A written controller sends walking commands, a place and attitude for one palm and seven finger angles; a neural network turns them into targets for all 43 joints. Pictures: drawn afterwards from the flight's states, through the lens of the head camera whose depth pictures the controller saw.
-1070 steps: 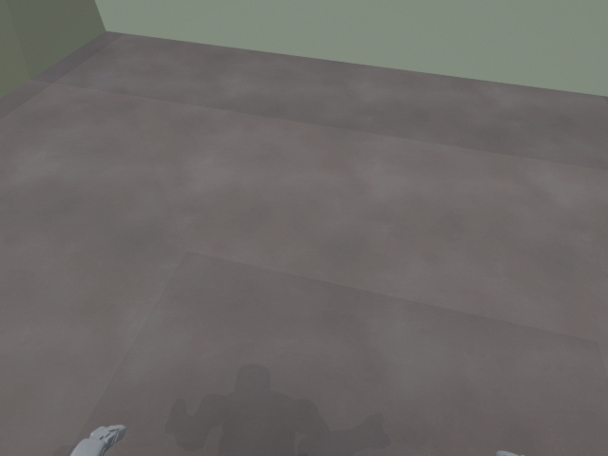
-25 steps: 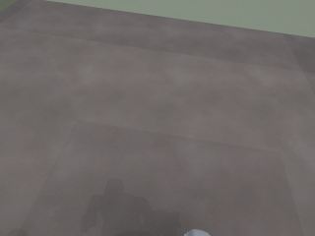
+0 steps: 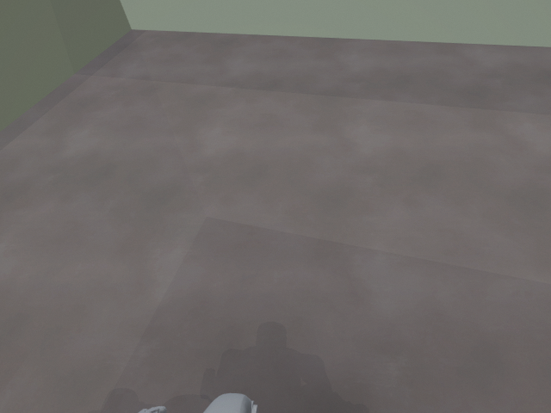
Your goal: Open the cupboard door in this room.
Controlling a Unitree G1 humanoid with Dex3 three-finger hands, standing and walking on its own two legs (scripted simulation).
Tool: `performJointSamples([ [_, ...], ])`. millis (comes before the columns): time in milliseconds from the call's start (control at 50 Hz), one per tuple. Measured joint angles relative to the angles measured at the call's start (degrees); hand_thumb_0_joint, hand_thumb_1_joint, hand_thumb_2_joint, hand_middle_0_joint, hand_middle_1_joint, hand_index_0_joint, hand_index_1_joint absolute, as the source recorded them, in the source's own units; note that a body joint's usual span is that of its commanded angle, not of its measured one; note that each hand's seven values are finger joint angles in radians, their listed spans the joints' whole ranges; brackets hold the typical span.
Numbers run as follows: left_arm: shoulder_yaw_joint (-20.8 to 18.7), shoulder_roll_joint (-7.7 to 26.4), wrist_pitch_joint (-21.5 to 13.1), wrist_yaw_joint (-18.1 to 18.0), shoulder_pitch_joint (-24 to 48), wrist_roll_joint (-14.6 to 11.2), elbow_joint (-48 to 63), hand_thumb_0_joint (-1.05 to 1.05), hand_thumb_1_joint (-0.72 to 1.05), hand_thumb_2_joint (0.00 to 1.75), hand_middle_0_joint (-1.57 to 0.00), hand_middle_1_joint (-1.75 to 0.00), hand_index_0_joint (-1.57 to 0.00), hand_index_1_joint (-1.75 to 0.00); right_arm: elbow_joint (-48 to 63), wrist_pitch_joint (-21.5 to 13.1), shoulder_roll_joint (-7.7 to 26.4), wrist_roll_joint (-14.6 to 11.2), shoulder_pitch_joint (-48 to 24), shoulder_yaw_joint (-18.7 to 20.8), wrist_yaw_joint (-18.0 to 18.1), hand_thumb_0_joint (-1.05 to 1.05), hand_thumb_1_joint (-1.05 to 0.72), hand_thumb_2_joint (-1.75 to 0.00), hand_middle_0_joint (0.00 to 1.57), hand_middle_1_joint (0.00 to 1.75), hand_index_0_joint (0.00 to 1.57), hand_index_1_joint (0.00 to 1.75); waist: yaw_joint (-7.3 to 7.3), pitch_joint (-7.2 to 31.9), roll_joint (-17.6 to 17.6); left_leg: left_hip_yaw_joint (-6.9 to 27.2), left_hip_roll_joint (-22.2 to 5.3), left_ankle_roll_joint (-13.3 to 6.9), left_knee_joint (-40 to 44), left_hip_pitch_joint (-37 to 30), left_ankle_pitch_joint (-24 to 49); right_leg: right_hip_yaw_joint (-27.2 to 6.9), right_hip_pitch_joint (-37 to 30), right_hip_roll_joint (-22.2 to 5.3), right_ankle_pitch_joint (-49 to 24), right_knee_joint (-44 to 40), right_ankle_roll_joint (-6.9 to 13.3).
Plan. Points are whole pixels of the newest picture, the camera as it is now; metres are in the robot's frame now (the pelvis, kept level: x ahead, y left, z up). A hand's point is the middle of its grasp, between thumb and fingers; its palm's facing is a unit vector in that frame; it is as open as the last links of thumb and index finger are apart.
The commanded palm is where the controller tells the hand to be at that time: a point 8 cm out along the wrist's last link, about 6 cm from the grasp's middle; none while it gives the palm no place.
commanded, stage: turn or walk to find it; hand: left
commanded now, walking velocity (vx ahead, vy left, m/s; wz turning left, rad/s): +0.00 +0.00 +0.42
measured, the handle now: out of the picture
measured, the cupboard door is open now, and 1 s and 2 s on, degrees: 0 0 0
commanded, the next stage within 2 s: stand and wait in 0.02 s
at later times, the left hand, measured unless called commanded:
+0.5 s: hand out of the picture -0.05 +0.28 -0.18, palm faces +0.30 -0.92 -0.24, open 7.4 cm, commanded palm none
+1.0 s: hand out of the picture -0.04 +0.21 -0.14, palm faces +0.45 -0.85 -0.28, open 7.4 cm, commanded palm none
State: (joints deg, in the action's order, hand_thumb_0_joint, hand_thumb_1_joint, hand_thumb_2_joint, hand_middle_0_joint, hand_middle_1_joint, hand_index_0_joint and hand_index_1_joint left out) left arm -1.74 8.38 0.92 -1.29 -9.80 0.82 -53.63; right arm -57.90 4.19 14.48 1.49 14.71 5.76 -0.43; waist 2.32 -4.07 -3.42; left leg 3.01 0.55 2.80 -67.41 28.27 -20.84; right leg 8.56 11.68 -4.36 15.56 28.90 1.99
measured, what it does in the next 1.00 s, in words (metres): steps on the spot, turning left: left foot, then right foot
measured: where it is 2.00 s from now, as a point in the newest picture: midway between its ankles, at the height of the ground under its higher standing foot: outside the picture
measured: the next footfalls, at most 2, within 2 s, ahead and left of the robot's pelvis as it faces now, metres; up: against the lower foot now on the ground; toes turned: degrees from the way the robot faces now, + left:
left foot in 0.30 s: -0.02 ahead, +0.15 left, +0.00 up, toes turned +13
right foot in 0.80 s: +0.04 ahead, -0.08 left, +0.00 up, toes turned +19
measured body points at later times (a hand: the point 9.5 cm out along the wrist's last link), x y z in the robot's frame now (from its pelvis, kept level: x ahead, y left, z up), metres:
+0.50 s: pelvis -0.04 +0.06 +0.00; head -0.01 +0.09 +0.45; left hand -0.06 +0.33 -0.16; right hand +0.12 -0.16 -0.13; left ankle -0.06 +0.14 -0.74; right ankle -0.02 -0.10 -0.66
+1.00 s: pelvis -0.04 +0.00 +0.00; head +0.01 -0.03 +0.44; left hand -0.06 +0.25 -0.12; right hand +0.10 -0.23 -0.17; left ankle -0.13 +0.12 -0.65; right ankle +0.00 -0.09 -0.74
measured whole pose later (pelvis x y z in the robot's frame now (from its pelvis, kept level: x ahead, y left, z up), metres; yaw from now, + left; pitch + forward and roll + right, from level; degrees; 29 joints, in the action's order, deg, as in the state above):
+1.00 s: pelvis -0.04 +0.00 +0.00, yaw +28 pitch -1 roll +2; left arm -1.7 8.8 0.9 -1.2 -9.8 0.8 -52.2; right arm -56.7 4.2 15.1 1.5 13.8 5.9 -0.7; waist 2.3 -4.6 -3.6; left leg 3.2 1.1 3.0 -67.7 29.2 -21.5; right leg 8.3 11.7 -4.4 16.8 29.4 1.2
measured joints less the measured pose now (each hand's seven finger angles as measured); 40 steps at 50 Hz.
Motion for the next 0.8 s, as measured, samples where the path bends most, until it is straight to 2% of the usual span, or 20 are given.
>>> performJointSamples([
  [80, -0.2, 0.1, -0.3, 0.0, -1.7, 0.3, -0.5, 0.01, 0.9, 0.9, -0.2, -0.3, -0.21, -0.3, -0.4, 0.4, 0.0, 0.0, -0.5, -0.2, 0.0, 0.0, -0.91, -0.9, 0.19, 0.3, 0.2, 0.3, -0.96, 0.1, 0.9, -0.2, -2.1, 1.0, 2.5, -1.9, 0.0, 2.1, 0.0, -1.0, -0.2, -0.3, 0.0],
  [220, -1.0, 2.1, -0.1, 0.3, -3.8, 0.9, -1.7, 0.01, 0.9, 0.9, -0.21, -0.3, -0.21, -0.3, 0.2, -0.1, -0.7, -0.6, -4.1, -1.2, 0.1, 0.0, -0.91, -0.9, 0.19, 0.3, 0.2, 0.3, -3.43, -1.2, 3.4, -3.8, -2.8, 0.8, 18.8, -8.6, -5.3, 5.2, 1.9, -3.4, 0.1, 1.9, -1.1],
  [260, -1.4, 3.2, 0.1, 0.4, -4.2, 0.9, -2.2, 0.01, 0.9, 0.9, -0.21, -0.3, -0.21, -0.3, 1.0, -0.7, -1.0, -0.8, -5.4, -1.6, 0.2, 0.0, -0.91, -0.9, 0.19, 0.3, 0.2, 0.3, -3.88, -1.5, 4.1, -5.3, -2.4, 0.4, 24.5, -10.9, -4.2, 6.3, 2.9, -4.3, 0.6, 3.6, -1.8],
  [300, -1.8, 4.2, 0.7, 0.4, -4.9, 0.5, -2.5, 0.01, 0.9, 0.9, -0.21, -0.3, -0.21, -0.3, 2.1, -1.7, -1.0, -0.9, -6.1, -1.9, 0.0, 0.0, -0.91, -0.9, 0.19, 0.3, 0.2, 0.3, -3.91, -1.1, 4.5, -6.4, -2.1, -0.6, 33.0, -14.3, 1.0, 7.4, 4.3, -5.2, 1.9, 6.7, -2.9],
  [320, -2.1, 5.1, 1.1, 0.4, -4.9, 0.3, -2.9, 0.01, 0.9, 0.9, -0.21, -0.3, -0.21, -0.3, 2.3, -2.3, -1.5, -0.7, -6.6, -1.9, 0.0, 0.0, -0.91, -0.9, 0.19, 0.3, 0.2, 0.3, -3.96, -1.3, 5.6, -6.5, -1.2, -2.2, 33.6, -14.3, 1.2, 6.3, 5.7, -5.9, 3.8, 9.7, -3.6],
  [340, -2.3, 5.9, 1.9, 0.2, -4.8, 0.2, -3.2, 0.01, 0.9, 0.9, -0.2, -0.3, -0.21, -0.3, 2.6, -2.6, -2.1, -0.6, -7.0, -2.0, 0.0, 0.0, -0.91, -0.9, 0.19, 0.3, 0.2, 0.3, -4.22, -1.5, 6.6, -6.5, -0.5, -3.4, 32.9, -13.9, 1.1, 3.9, 7.3, -5.7, 8.1, 13.7, -4.3],
  [380, -2.6, 6.7, 3.2, 0.1, -4.5, 0.2, -3.8, 0.01, 0.9, 0.9, -0.2, -0.3, -0.21, -0.3, 3.2, -3.0, -2.8, -0.4, -7.2, -2.6, 0.2, 0.0, -0.91, -0.9, 0.19, 0.3, 0.2, 0.3, -4.48, -1.3, 7.0, -6.0, -0.3, -4.6, 33.2, -14.1, 1.5, 0.1, 10.5, -3.8, 12.8, 22.1, -5.0],
  [440, -2.7, 6.8, 3.7, 0.5, -3.4, 0.2, -4.2, 0.01, 0.91, 0.9, -0.2, -0.3, -0.2, -0.3, 3.4, -3.0, -3.1, -0.2, -6.8, -3.1, 0.9, 0.0, -0.9, -0.9, 0.2, 0.3, 0.2, 0.3, -4.16, -0.7, 5.8, -4.3, -0.2, -5.0, 36.7, -15.2, 3.9, -3.1, 13.9, -1.9, 10.6, 30.6, -5.7],
  [520, -2.5, 6.7, 2.8, 0.9, -2.0, 0.1, -3.1, 0.01, 0.91, 0.9, -0.2, -0.3, -0.2, -0.3, 3.3, -3.2, -3.4, -0.4, -6.2, -3.5, 1.0, 0.0, -0.9, -0.9, 0.2, 0.3, 0.21, 0.3, -4.1, -0.2, 5.0, -2.8, 0.7, -5.5, 40.9, -16.4, 6.8, -6.0, 15.9, -1.3, 6.3, 34.3, -6.7],
  [600, -2.3, 6.5, 2.6, 0.6, -0.4, 0.0, -2.0, 0.01, 0.91, 0.9, -0.2, -0.3, -0.2, -0.3, 3.3, -3.3, -3.9, -0.3, -5.1, -3.3, 0.9, 0.0, -0.9, -0.9, 0.2, 0.3, 0.21, 0.3, -3.3, 0.2, 4.7, -1.4, 1.8, -5.6, 42.3, -16.3, 8.1, -7.4, 15.2, -1.0, 6.2, 31.9, -7.4],
  [680, -1.9, 5.7, 2.6, 0.4, 1.9, -0.2, -0.8, 0.01, 0.91, 0.9, -0.2, -0.3, -0.2, -0.3, 3.2, -3.0, -3.8, 0.0, -3.7, -2.9, 0.8, 0.0, -0.9, -0.9, 0.2, 0.3, 0.21, 0.3, -1.86, 0.0, 3.8, 0.5, 2.4, -5.1, 41.6, -15.0, 8.5, -7.7, 12.7, 0.0, 8.7, 25.2, -7.3],
  [740, -1.5, 4.7, 2.1, 0.4, 3.6, -0.5, 0.4, 0.01, 0.91, 0.9, -0.2, -0.3, -0.2, -0.3, 2.9, -2.4, -3.3, 0.1, -2.7, -2.4, 0.7, 0.0, -0.9, -0.9, 0.2, 0.3, 0.21, 0.3, -0.76, -0.3, 2.6, 2.3, 2.7, -4.2, 40.0, -13.3, 8.4, -7.4, 9.6, 1.2, 9.1, 17.4, -6.8],
  [800, -1.0, 3.9, 0.9, 0.5, 4.1, -0.7, 1.7, 0.01, 0.91, 0.9, -0.2, -0.3, -0.2, -0.3, 2.5, -1.8, -2.6, 0.0, -1.6, -1.9, 0.7, 0.0, -0.9, -0.9, 0.2, 0.3, 0.21, 0.3, -0.37, 0.0, 1.8, 4.0, 3.6, -2.9, 37.0, -10.6, 7.6, -6.7, 4.4, 2.1, 2.9, 5.0, -6.1],
])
